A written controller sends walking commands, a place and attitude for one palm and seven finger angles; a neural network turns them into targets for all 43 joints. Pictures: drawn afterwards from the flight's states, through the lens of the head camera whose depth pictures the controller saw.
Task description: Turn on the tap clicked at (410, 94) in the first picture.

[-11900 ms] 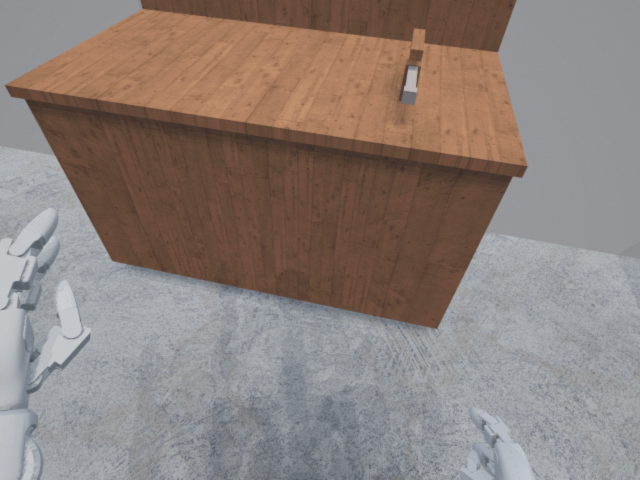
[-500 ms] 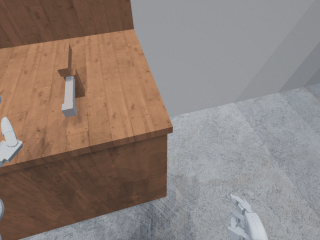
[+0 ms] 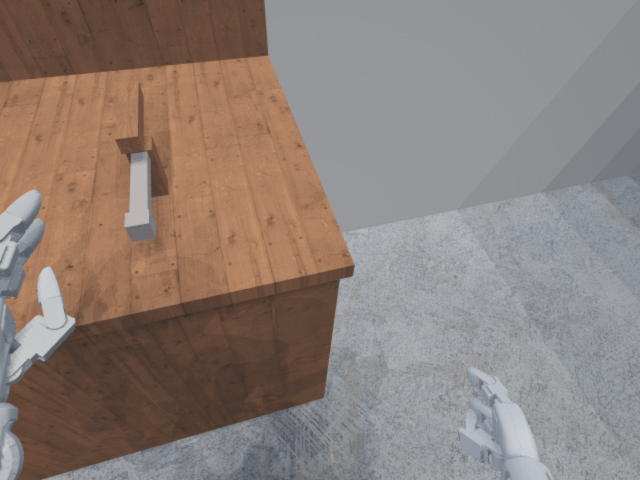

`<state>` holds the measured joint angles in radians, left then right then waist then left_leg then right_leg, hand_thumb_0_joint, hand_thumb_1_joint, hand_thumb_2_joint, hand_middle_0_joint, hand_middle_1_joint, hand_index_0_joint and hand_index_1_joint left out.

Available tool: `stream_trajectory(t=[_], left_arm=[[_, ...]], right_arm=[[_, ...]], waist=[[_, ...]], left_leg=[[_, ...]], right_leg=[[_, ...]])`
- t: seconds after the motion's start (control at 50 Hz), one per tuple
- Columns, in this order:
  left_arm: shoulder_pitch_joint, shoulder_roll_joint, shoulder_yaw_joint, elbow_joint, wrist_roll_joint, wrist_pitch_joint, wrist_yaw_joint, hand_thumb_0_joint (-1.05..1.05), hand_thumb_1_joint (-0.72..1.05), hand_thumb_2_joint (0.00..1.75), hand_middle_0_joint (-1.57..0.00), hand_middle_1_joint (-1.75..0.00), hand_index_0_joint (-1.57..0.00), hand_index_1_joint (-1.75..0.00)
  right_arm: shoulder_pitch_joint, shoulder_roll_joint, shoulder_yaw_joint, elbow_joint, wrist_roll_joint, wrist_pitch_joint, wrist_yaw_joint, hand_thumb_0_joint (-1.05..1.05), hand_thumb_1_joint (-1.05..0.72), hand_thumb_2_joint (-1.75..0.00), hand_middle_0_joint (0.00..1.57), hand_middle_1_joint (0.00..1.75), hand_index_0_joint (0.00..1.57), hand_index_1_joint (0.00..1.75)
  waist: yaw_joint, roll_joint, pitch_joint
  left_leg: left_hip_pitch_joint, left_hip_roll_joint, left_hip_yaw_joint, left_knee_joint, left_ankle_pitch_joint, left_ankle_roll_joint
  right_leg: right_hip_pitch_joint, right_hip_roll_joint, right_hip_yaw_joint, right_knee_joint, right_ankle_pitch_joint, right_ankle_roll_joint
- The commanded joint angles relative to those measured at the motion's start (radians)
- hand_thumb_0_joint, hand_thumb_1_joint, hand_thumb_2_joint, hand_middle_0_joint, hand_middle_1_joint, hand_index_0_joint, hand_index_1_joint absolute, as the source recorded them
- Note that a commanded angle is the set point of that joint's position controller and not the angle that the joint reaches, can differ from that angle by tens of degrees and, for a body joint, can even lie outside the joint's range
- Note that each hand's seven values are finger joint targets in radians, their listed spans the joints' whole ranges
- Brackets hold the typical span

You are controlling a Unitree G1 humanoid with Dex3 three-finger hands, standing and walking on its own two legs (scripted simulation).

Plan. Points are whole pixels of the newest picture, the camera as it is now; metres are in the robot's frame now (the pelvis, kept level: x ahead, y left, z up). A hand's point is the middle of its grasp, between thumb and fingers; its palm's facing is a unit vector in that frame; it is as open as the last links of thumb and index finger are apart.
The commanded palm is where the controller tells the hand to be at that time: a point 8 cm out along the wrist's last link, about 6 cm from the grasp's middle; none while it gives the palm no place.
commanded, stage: come to a stop and stand still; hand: left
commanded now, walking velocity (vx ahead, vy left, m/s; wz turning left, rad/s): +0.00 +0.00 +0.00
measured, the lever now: (140, 225) +0.37 +0.27 +0.10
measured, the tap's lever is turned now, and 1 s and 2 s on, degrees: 0 0 0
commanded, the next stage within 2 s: look again from close up in 0.04 s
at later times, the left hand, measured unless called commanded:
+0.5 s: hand (50, 355) +0.19 +0.25 +0.15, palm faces +0.42 -0.83 -0.37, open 7.5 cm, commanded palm +0.13 +0.28 +0.18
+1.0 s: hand (156, 303) +0.24 +0.18 +0.15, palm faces +0.41 -0.86 -0.32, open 7.5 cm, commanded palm +0.18 +0.23 +0.18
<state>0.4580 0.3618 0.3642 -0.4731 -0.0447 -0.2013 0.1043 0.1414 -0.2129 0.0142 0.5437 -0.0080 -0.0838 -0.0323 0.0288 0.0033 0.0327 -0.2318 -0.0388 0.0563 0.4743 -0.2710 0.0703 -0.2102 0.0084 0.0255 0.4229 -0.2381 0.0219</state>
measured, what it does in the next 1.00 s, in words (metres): shifts its weight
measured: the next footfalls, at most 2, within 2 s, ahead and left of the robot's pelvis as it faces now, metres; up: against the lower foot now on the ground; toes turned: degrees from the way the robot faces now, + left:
left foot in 1.58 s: +0.09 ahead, +0.06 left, +0.00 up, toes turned +2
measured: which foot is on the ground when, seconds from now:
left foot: down 0.00-1.00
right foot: down 0.00-1.00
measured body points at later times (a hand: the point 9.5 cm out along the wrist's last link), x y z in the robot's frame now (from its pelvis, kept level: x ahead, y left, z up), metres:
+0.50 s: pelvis -0.03 +0.00 +0.00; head -0.01 +0.00 +0.45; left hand +0.16 +0.30 +0.17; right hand +0.15 -0.22 -0.08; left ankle -0.01 +0.06 -0.74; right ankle -0.01 -0.14 -0.74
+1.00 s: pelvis +0.03 -0.06 -0.01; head +0.03 -0.05 +0.44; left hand +0.22 +0.23 +0.17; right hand +0.21 -0.29 -0.09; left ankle -0.01 +0.06 -0.73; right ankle -0.01 -0.14 -0.74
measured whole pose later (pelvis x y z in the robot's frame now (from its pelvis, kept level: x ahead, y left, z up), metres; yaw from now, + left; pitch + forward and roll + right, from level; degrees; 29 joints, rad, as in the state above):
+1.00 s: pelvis +0.03 -0.06 -0.01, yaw +2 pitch +1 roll -1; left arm 0.44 0.34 0.30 -0.48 -0.07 -0.12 0.14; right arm 0.20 -0.21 0.01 0.60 0.00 -0.05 -0.06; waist 0.00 0.01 -0.02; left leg -0.28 0.05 0.03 0.69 -0.36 0.01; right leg -0.19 0.09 -0.04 0.53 -0.35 -0.08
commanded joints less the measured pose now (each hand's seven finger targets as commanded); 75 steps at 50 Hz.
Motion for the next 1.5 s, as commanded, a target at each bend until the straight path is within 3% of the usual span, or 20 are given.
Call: stream_trajectory(t=[0.0, 0.18, 0.34, 0.48, 0.7, 0.86, 0.94, 0.98, 1.02, 1.04, 1.08, 1.12, 1.14, 1.18, 1.2, 1.22, 1.24, 1.28, 1.32, 1.48], left_arm=[[-0.112, 0.138, 0.088, -0.173, -0.009, -0.031, 0.022, 0.0, 0.9, 0.9, -0.2, -0.3, -0.2, -0.3], [-0.146, 0.167, 0.097, -0.266, -0.004, -0.026, 0.044, 0.0, 0.9, 0.9, -0.2, -0.3, -0.2, -0.3], [-0.087, 0.111, 0.069, -0.14, -0.007, -0.022, 0.036, 0.0, 0.9, 0.9, -0.2, -0.3, -0.2, -0.3], [-0.159, 0.144, 0.071, -0.203, 0.005, -0.029, 0.043, 0.0, 0.9, 0.9, -0.2, -0.3, -0.2, -0.3], [-0.14, 0.112, 0.053, -0.16, 0.002, -0.001, 0.053, 0.0, 0.9, 0.9, -0.2, -0.3, -0.2, -0.3], [-0.114, 0.143, 0.065, -0.201, -0.022, 0.024, 0.051, 0.0, 0.9, 0.9, -0.2, -0.3, -0.2, -0.3], [-0.1, 0.174, 0.091, -0.251, -0.027, 0.019, 0.065, 0.0, 0.9, 0.9, -0.2, -0.3, -0.2, -0.3], [-0.09, 0.208, 0.131, -0.279, -0.029, 0.009, 0.066, 0.0, 0.9, 0.9, -0.2, -0.3, -0.2, -0.3], [-0.045, 0.189, 0.122, -0.288, -0.043, 0.012, 0.059, 0.0, 0.9, 0.9, -0.2, -0.3, -0.2, -0.3], [-0.037, 0.186, 0.119, -0.298, -0.044, 0.013, 0.053, 0.0, 0.9, 0.9, -0.2, -0.3, -0.2, -0.3], [-0.077, 0.188, 0.109, -0.303, -0.029, 0.003, 0.045, 0.0, 0.9, 0.9, -0.2, -0.3, -0.2, -0.3], [-0.056, 0.17, 0.101, -0.281, -0.017, 0.022, 0.044, 0.0, 0.9, 0.9, -0.2, -0.3, -0.2, -0.3], [-0.057, 0.169, 0.104, -0.263, -0.019, 0.039, 0.043, 0.0, 0.9, 0.9, -0.2, -0.3, -0.2, -0.3], [-0.032, 0.192, 0.139, -0.238, -0.02, 0.056, 0.046, 0.0, 0.9, 0.9, -0.2, -0.3, -0.2, -0.3], [-0.026, 0.2, 0.144, -0.242, -0.022, 0.052, 0.047, 0.0, 0.9, 0.9, -0.2, -0.3, -0.2, -0.3], [0.011, 0.179, 0.136, -0.214, -0.029, 0.042, 0.048, 0.0, 0.9, 0.9, -0.2, -0.3, -0.2, -0.3], [0.04, 0.164, 0.126, -0.198, -0.032, 0.024, 0.045, 0.0, 0.9, 0.9, -0.2, -0.3, -0.2, -0.3], [0.105, 0.201, 0.187, -0.15, -0.028, 0.004, 0.048, 0.0, 0.9, 0.9, -0.2, -0.3, -0.2, -0.3], [0.063, 0.169, 0.151, -0.176, -0.024, -0.012, 0.053, 0.0, 0.9, 0.9, -0.2, -0.3, -0.2, -0.3], [-0.08, 0.165, 0.105, -0.201, -0.016, -0.001, 0.062, 0.0, 0.9, 0.9, -0.2, -0.3, -0.2, -0.3]], right_arm=[[-0.062, -0.121, -0.04, -0.144, 0.004, -0.033, -0.024, 0.0, -0.9, -0.9, 0.2, 0.3, 0.2, 0.3], [-0.075, -0.116, -0.03, -0.149, -0.005, -0.051, -0.029, 0.0, -0.9, -0.9, 0.2, 0.3, 0.2, 0.3], [-0.06, -0.115, -0.036, -0.141, -0.001, -0.035, -0.032, 0.0, -0.9, -0.9, 0.2, 0.3, 0.2, 0.3], [-0.074, -0.121, -0.038, -0.138, -0.001, -0.047, -0.042, 0.0, -0.9, -0.9, 0.2, 0.3, 0.2, 0.3], [-0.062, -0.102, -0.036, -0.122, -0.002, -0.041, -0.052, 0.0, -0.9, -0.9, 0.2, 0.3, 0.2, 0.3], [-0.048, -0.09, -0.04, -0.115, 0.009, -0.028, -0.046, 0.0, -0.9, -0.9, 0.2, 0.3, 0.2, 0.3], [-0.067, -0.085, -0.038, -0.115, 0.021, -0.019, -0.038, 0.0, -0.9, -0.9, 0.2, 0.3, 0.2, 0.3], [-0.086, -0.088, -0.032, -0.117, 0.019, -0.012, -0.038, 0.0, -0.9, -0.9, 0.2, 0.3, 0.2, 0.3], [-0.057, -0.098, -0.038, -0.117, 0.018, -0.003, -0.042, 0.0, -0.9, -0.9, 0.2, 0.3, 0.2, 0.3], [-0.055, -0.114, -0.041, -0.13, 0.017, -0.002, -0.042, 0.0, -0.9, -0.9, 0.2, 0.3, 0.2, 0.3], [-0.046, -0.083, -0.041, -0.129, 0.004, -0.017, -0.019, 0.0, -0.9, -0.9, 0.2, 0.3, 0.2, 0.3], [-0.045, -0.082, -0.044, -0.13, -0.007, -0.024, -0.005, 0.0, -0.9, -0.9, 0.2, 0.3, 0.2, 0.3], [-0.07, -0.082, -0.035, -0.142, -0.003, -0.024, -0.011, 0.0, -0.9, -0.9, 0.2, 0.3, 0.2, 0.3], [-0.08, -0.096, -0.03, -0.158, 0.016, -0.026, -0.023, 0.0, -0.9, -0.9, 0.2, 0.3, 0.2, 0.3], [-0.084, -0.098, -0.035, -0.164, 0.015, -0.031, -0.025, 0.0, -0.9, -0.9, 0.2, 0.3, 0.2, 0.3], [-0.076, -0.096, -0.048, -0.166, 0.021, -0.035, -0.023, 0.0, -0.9, -0.9, 0.2, 0.3, 0.2, 0.3], [-0.059, -0.107, -0.05, -0.153, 0.023, -0.035, -0.019, 0.0, -0.9, -0.9, 0.2, 0.3, 0.2, 0.3], [-0.084, -0.089, -0.033, -0.133, 0.019, -0.029, -0.022, 0.0, -0.9, -0.9, 0.2, 0.3, 0.2, 0.3], [-0.087, -0.078, -0.022, -0.126, 0.019, -0.02, -0.027, 0.0, -0.9, -0.9, 0.2, 0.3, 0.2, 0.3], [-0.115, -0.09, -0.041, -0.122, 0.013, -0.031, -0.043, 0.0, -0.9, -0.9, 0.2, 0.3, 0.2, 0.3]], waist=[[-0.008, 0.035, -0.168], [0.004, 0.128, -0.17], [-0.003, 0.043, -0.111], [-0.002, 0.079, -0.133], [-0.014, 0.101, -0.077], [-0.022, -0.026, -0.172], [-0.013, -0.066, -0.179], [-0.014, 0.007, -0.145], [-0.042, 0.097, -0.169], [-0.045, 0.202, -0.174], [-0.043, 0.311, -0.133], [-0.03, 0.255, -0.097], [-0.021, 0.206, -0.079], [-0.004, 0.024, -0.147], [-0.007, -0.059, -0.216], [-0.005, -0.169, -0.185], [-0.004, -0.181, -0.176], [0.012, -0.06, -0.139], [-0.004, -0.052, -0.161], [0.015, -0.117, -0.17]], left_leg=[[0.09, 0.121, -0.083, -0.078, 0.362, -0.076], [0.067, 0.11, -0.099, -0.134, 0.229, -0.096], [-0.01, 0.118, -0.123, -0.2, 0.012, -0.091], [0.002, 0.105, -0.113, -0.192, 0.012, -0.079], [-0.037, 0.187, -0.199, -0.245, -0.288, -0.035], [-0.035, 0.102, -0.035, 0.143, 0.073, -0.041], [-0.153, 0.074, -0.01, 0.28, 0.041, -0.058], [-0.097, 0.084, -0.015, 0.196, 0.021, -0.048], [0.155, 0.125, -0.064, 0.068, 0.385, -0.008], [0.284, 0.194, -0.167, 0.043, 0.645, 0.027], [0.491, 0.283, -0.284, 0.021, 1.046, 0.072], [0.404, 0.263, -0.186, 0.046, 0.952, 0.02], [0.248, 0.236, -0.113, 0.043, 0.826, -0.019], [0.012, 0.138, -0.008, 0.204, 0.587, -0.051], [-0.069, 0.06, 0.013, 0.342, 0.366, -0.069], [-0.161, 0.004, -0.01, 0.497, -0.054, -0.081], [-0.213, 0.017, -0.072, 0.56, -0.211, -0.078], [-0.259, 0.063, -0.116, 0.492, -0.192, -0.076], [-0.24, 0.07, -0.098, 0.379, -0.149, -0.077], [-0.022, 0.026, -0.04, 0.122, 0.077, -0.052]], right_leg=[[0.058, -0.043, 0.001, -0.016, 0.297, -0.033], [0.087, -0.029, -0.009, -0.027, 0.215, -0.037], [0.071, -0.022, -0.003, -0.067, 0.107, -0.031], [0.086, -0.023, 0.002, -0.072, 0.123, -0.03], [0.013, 0.014, -0.037, -0.003, -0.029, -0.043], [0.07, -0.12, 0.156, -0.041, 0.135, -0.147], [0.211, -0.196, 0.202, 0.008, 0.455, -0.213], [0.157, -0.183, 0.166, 0.05, 0.526, -0.186], [-0.004, -0.081, 0.018, 0.221, 0.512, -0.096], [-0.141, -0.01, -0.044, 0.333, 0.436, -0.04], [-0.44, 0.029, -0.036, 0.451, -0.114, -0.014], [-0.361, 0.003, -0.039, 0.272, -0.16, -0.037], [-0.174, -0.015, -0.046, 0.111, -0.06, -0.039], [0.191, -0.025, -0.014, -0.033, 0.505, -0.053], [0.283, -0.124, 0.11, 0.008, 0.786, -0.103], [0.282, -0.235, 0.223, 0.004, 1.014, -0.136], [0.269, -0.277, 0.232, -0.005, 1.009, -0.113], [0.245, -0.27, 0.202, 0.0, 0.913, -0.094], [0.272, -0.261, 0.172, -0.001, 0.875, -0.123], [0.177, -0.207, 0.114, -0.015, 0.774, -0.046]])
